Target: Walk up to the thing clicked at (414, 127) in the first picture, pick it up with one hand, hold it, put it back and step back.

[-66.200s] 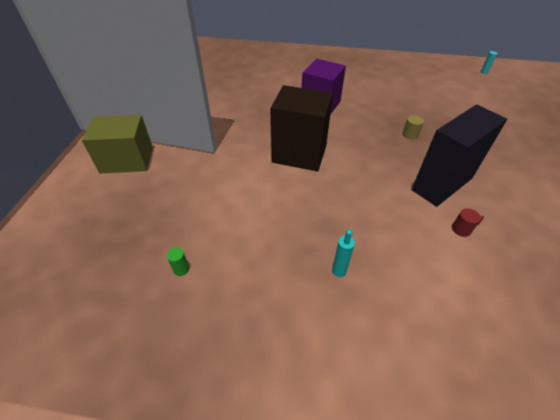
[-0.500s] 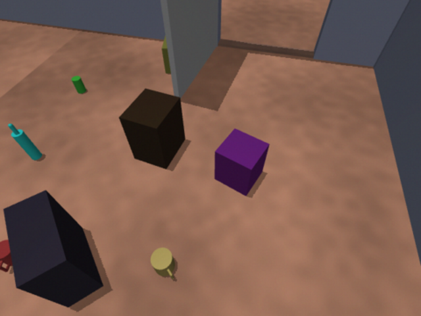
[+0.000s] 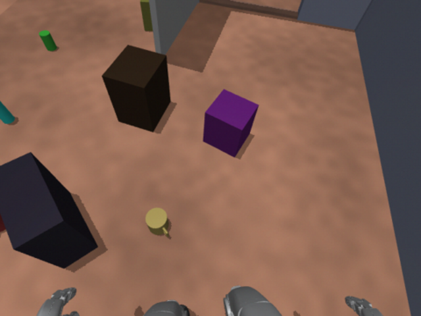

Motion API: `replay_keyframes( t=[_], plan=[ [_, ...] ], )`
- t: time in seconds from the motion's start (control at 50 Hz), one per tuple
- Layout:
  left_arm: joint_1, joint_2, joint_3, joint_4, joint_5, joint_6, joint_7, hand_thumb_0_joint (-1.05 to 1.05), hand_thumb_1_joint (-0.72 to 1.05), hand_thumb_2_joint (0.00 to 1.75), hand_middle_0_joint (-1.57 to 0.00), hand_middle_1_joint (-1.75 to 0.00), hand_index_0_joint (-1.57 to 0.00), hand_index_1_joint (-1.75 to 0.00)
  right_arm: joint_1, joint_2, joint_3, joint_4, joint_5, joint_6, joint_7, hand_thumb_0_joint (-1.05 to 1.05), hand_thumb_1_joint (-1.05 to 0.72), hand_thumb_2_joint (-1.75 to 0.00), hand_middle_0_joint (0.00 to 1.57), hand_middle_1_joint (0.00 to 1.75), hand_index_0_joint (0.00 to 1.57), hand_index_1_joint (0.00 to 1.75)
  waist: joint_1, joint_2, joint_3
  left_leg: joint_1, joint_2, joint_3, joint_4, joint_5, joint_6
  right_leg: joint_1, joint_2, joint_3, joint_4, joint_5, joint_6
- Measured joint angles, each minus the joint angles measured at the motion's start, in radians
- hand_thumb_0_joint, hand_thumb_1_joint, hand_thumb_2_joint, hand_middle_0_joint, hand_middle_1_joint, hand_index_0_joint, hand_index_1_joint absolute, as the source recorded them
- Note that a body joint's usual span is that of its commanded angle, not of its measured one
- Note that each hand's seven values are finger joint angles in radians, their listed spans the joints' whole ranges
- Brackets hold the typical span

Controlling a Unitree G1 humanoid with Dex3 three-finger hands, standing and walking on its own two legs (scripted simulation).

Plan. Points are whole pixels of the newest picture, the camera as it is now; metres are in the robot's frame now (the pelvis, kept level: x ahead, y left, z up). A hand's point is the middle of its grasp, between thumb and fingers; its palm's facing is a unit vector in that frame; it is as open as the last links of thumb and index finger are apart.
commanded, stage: step back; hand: left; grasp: from above
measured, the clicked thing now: (159, 224) +0.49 +0.19 -0.71
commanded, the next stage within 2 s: none
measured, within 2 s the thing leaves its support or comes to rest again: neither
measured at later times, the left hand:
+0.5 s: hand out of the picture +0.01 +0.26 -0.15, palm faces +0.02 -0.92 -0.38, open 7.4 cm
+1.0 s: hand out of the picture -0.20 +0.23 -0.15, palm faces -0.03 -0.92 -0.40, open 7.4 cm
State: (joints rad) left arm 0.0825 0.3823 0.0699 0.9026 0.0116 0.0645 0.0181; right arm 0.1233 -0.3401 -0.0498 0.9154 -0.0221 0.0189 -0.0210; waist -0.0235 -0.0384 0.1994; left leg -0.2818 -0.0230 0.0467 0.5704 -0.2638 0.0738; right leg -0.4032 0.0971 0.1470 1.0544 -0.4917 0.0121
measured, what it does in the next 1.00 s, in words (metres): walks backwards: right foot, then left foot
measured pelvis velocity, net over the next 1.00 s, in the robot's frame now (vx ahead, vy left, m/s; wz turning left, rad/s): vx -0.29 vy -0.04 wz -0.03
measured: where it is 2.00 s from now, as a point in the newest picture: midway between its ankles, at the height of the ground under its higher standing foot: outside the picture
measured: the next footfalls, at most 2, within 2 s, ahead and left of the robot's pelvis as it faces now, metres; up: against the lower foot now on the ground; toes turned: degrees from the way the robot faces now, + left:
right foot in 0.16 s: -0.01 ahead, -0.14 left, +0.00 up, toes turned +2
left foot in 0.50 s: -0.12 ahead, +0.10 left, +0.00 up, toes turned -1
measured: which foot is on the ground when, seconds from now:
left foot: down 0.00-0.20, up 0.22-0.48, down 0.50-0.94, up 0.96-1.00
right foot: up 0.00-0.14, down 0.16-0.52, up 0.54-0.90, down 0.92-1.00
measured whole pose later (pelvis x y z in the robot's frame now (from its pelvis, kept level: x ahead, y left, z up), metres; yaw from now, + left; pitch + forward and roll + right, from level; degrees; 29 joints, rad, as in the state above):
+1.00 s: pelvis -0.29 -0.04 -0.01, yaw -2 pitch -4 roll -1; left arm 0.20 0.36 0.08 0.85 0.04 0.05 -0.02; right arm 0.10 -0.41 -0.06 0.83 -0.01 0.05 -0.02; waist 0.01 0.04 0.17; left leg -0.48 -0.01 -0.09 0.88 -0.44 0.00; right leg -0.27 0.03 0.04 0.68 -0.35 -0.01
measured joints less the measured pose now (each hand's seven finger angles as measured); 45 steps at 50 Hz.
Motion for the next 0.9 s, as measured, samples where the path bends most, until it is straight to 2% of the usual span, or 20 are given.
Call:
replay_keyframes(
  t=[0.06,0.14,0.16,0.2,0.22,0.26,0.32,0.36,0.4,0.46,0.5,0.52,0.54,0.56,0.6,0.64,0.7,0.8,0.86,0.9],
  plan=[
    [0.017,-0.001,0.005,-0.002,0.002,0.000,-0.003,0.00,0.91,0.90,-0.20,-0.30,-0.20,-0.30,-0.012,0.000,0.003,-0.027,0.002,-0.004,0.001,0.01,-0.90,-0.89,0.20,0.30,0.21,0.30,0.001,0.006,0.007,-0.022,0.004,0.018,0.028,0.002,0.000,0.055,-0.029,-0.023,-0.113,-0.002,0.004],
    [0.037,-0.005,0.010,-0.006,0.007,-0.012,-0.011,0.00,0.91,0.90,-0.20,-0.30,-0.20,-0.30,-0.024,-0.012,0.007,-0.041,0.004,0.004,0.008,0.01,-0.90,-0.89,0.20,0.30,0.21,0.30,0.009,0.024,0.000,-0.065,0.017,0.039,0.087,-0.003,-0.011,0.141,-0.067,-0.068,-0.336,0.066,-0.016],
    [0.040,-0.009,0.012,-0.004,0.009,-0.017,-0.013,0.00,0.91,0.90,-0.20,-0.30,-0.20,-0.30,-0.028,-0.019,0.006,-0.039,0.006,0.009,0.010,0.01,-0.90,-0.89,0.20,0.30,0.21,0.30,0.011,0.037,-0.001,-0.077,0.026,0.039,0.107,-0.007,-0.016,0.160,-0.064,-0.077,-0.386,0.115,-0.021],
    [0.048,-0.030,0.011,-0.001,0.016,-0.024,-0.017,0.00,0.91,0.90,-0.20,-0.30,-0.20,-0.30,-0.035,-0.036,0.001,-0.026,0.013,0.020,0.012,0.01,-0.90,-0.89,0.20,0.30,0.21,0.30,-0.001,0.092,-0.001,-0.091,0.052,0.005,0.129,-0.001,-0.028,0.171,-0.036,-0.108,-0.410,0.145,-0.023],
    [0.058,-0.032,0.008,-0.007,0.018,-0.025,-0.022,0.00,0.91,0.90,-0.20,-0.30,-0.20,-0.30,-0.031,-0.037,-0.001,-0.020,0.016,0.025,0.012,0.01,-0.90,-0.89,0.20,0.30,0.21,0.30,-0.003,0.095,-0.013,-0.108,0.037,-0.020,0.159,-0.060,-0.038,0.164,-0.038,-0.116,-0.409,0.149,-0.028],
    [0.073,-0.027,0.007,-0.021,0.023,-0.023,-0.026,0.00,0.91,0.90,-0.21,-0.30,-0.20,-0.30,-0.021,-0.031,-0.004,-0.011,0.018,0.033,0.013,0.01,-0.91,-0.89,0.20,0.30,0.21,0.30,0.018,0.063,-0.028,-0.142,-0.027,-0.064,0.318,-0.200,-0.057,0.146,-0.066,-0.096,-0.404,0.159,-0.037],
    [0.079,-0.030,0.010,-0.036,0.022,-0.020,-0.019,0.00,0.91,0.90,-0.21,-0.30,-0.20,-0.30,0.002,-0.042,-0.003,-0.010,0.024,0.027,0.019,0.01,-0.91,-0.89,0.20,0.30,0.20,0.30,0.031,0.041,-0.047,-0.158,-0.091,-0.132,0.501,-0.227,-0.067,0.128,-0.094,-0.082,-0.450,0.208,-0.035],
    [0.069,-0.032,0.011,-0.051,0.024,-0.018,-0.017,0.00,0.90,0.90,-0.21,-0.30,-0.20,-0.30,0.019,-0.055,-0.002,-0.014,0.026,0.021,0.016,0.01,-0.91,-0.89,0.20,0.30,0.20,0.30,0.031,0.042,-0.056,-0.146,-0.099,-0.161,0.545,-0.222,-0.074,0.104,-0.100,-0.088,-0.475,0.239,-0.030],
    [0.054,-0.030,0.010,-0.074,0.027,-0.020,-0.013,0.00,0.90,0.90,-0.21,-0.30,-0.20,-0.30,0.034,-0.067,0.000,-0.018,0.029,0.017,0.011,0.01,-0.91,-0.89,0.20,0.30,0.20,0.30,0.031,0.045,-0.053,-0.105,-0.085,-0.165,0.498,-0.233,-0.082,0.078,-0.100,-0.098,-0.485,0.263,-0.025],
    [0.027,-0.022,0.007,-0.112,0.026,-0.022,-0.009,0.00,0.90,0.90,-0.21,-0.30,-0.20,-0.30,0.051,-0.074,0.001,-0.020,0.025,0.010,0.003,0.01,-0.91,-0.89,0.20,0.30,0.20,0.30,0.018,0.047,-0.036,-0.014,-0.034,-0.133,0.279,-0.235,-0.086,0.040,-0.106,-0.129,-0.466,0.280,-0.012],
    [0.007,-0.009,0.003,-0.133,0.017,-0.016,-0.011,0.00,0.90,0.90,-0.21,-0.30,-0.20,-0.30,0.057,-0.067,-0.003,-0.018,0.016,0.001,0.001,0.01,-0.91,-0.89,0.20,0.30,0.20,0.30,0.009,0.032,-0.020,0.056,-0.012,-0.105,0.080,-0.135,-0.074,0.007,-0.119,-0.148,-0.414,0.271,-0.001],
    [-0.005,0.007,0.006,-0.135,0.012,-0.009,-0.012,0.00,0.90,0.90,-0.21,-0.30,-0.20,-0.30,0.048,-0.045,-0.005,-0.010,0.007,-0.001,0.000,0.01,-0.91,-0.89,0.20,0.30,0.20,0.30,0.018,-0.012,0.002,0.072,-0.037,-0.084,0.055,-0.112,-0.060,-0.003,-0.142,-0.127,-0.385,0.267,0.000],
    [-0.009,0.015,0.010,-0.132,0.007,-0.002,-0.011,0.00,0.90,0.90,-0.21,-0.30,-0.20,-0.30,0.046,-0.027,-0.003,-0.008,-0.002,-0.001,0.003,0.01,-0.91,-0.89,0.20,0.30,0.20,0.30,0.030,-0.043,0.013,0.078,-0.049,-0.065,0.051,-0.103,-0.051,-0.015,-0.140,-0.095,-0.347,0.231,-0.010],
    [-0.004,0.014,0.013,-0.125,0.006,0.005,-0.008,0.00,0.91,0.90,-0.21,-0.30,-0.20,-0.30,0.048,-0.018,0.003,-0.011,-0.007,0.000,0.011,0.01,-0.91,-0.89,0.20,0.30,0.20,0.30,0.031,-0.047,0.010,0.071,-0.043,-0.063,0.057,-0.099,-0.046,-0.031,-0.110,-0.068,-0.287,0.139,-0.016],
    [0.009,0.005,0.011,-0.103,0.009,0.018,-0.004,0.00,0.91,0.90,-0.20,-0.30,-0.20,-0.30,0.059,-0.011,0.009,-0.020,-0.013,-0.003,0.018,0.01,-0.91,-0.89,0.20,0.30,0.20,0.30,0.006,-0.019,-0.008,0.052,-0.012,-0.095,0.056,-0.081,-0.040,-0.058,-0.032,-0.038,-0.119,0.002,-0.019],
    [0.024,0.003,0.012,-0.092,0.003,0.022,-0.008,0.00,0.91,0.90,-0.20,-0.30,-0.20,-0.30,0.064,-0.005,0.014,-0.024,-0.017,-0.004,0.016,0.01,-0.90,-0.89,0.20,0.30,0.21,0.30,0.004,-0.009,-0.026,0.046,0.009,-0.104,0.019,-0.045,-0.042,-0.075,0.019,-0.005,0.030,-0.015,-0.026],
    [0.057,0.007,0.018,-0.093,0.000,0.013,-0.013,0.00,0.91,0.90,-0.21,-0.30,-0.20,-0.30,0.050,-0.004,0.013,-0.040,-0.010,-0.006,0.010,0.01,-0.90,-0.89,0.20,0.30,0.21,0.30,0.024,-0.009,-0.039,0.028,0.028,-0.085,-0.014,-0.005,-0.047,-0.068,0.036,0.023,0.134,0.004,-0.019],
    [0.086,0.022,0.029,-0.079,0.007,0.011,-0.011,0.00,0.91,0.90,-0.21,-0.30,-0.20,-0.30,0.005,-0.013,0.007,-0.090,-0.004,-0.012,0.002,0.01,-0.90,-0.89,0.20,0.30,0.21,0.30,0.035,-0.006,-0.020,-0.028,0.048,-0.060,0.014,0.026,-0.050,0.023,-0.008,0.010,0.013,-0.014,0.015],
    [0.095,0.027,0.030,-0.068,0.009,0.004,-0.016,0.00,0.91,0.90,-0.20,-0.30,-0.20,-0.30,-0.022,-0.026,0.007,-0.116,-0.007,-0.009,0.005,0.01,-0.90,-0.89,0.20,0.30,0.21,0.30,0.039,0.002,-0.010,-0.074,0.062,-0.042,0.054,0.036,-0.064,0.094,-0.053,-0.034,-0.181,0.006,0.012],
    [0.099,0.026,0.030,-0.060,0.010,-0.006,-0.021,0.00,0.91,0.90,-0.20,-0.30,-0.20,-0.30,-0.033,-0.039,0.006,-0.126,-0.004,-0.002,0.009,0.01,-0.90,-0.89,0.20,0.30,0.21,0.30,0.042,0.012,-0.011,-0.111,0.070,-0.034,0.094,0.038,-0.077,0.155,-0.074,-0.062,-0.350,0.080,-0.002]
  ],
)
